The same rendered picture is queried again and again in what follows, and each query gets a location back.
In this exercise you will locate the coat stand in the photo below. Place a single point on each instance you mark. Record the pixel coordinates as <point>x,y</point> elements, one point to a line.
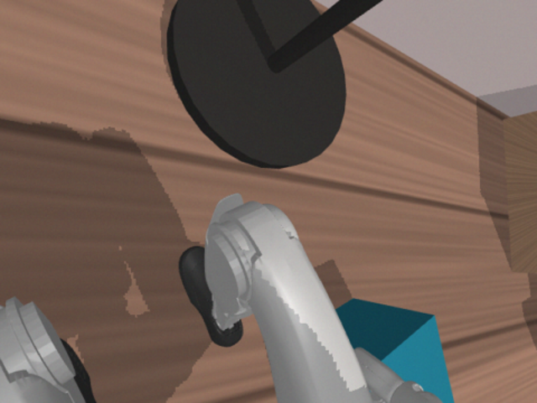
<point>262,79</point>

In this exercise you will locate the right robot hand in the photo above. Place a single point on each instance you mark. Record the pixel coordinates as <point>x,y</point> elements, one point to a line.
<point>381,380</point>

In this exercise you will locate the right robot arm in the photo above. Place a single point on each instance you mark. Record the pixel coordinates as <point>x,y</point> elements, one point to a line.
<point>411,392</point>

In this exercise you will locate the left robot foot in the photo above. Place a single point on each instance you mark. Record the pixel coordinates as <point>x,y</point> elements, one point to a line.
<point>82,378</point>

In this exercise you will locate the right robot foot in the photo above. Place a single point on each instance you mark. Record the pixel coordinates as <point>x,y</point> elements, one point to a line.
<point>192,274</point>

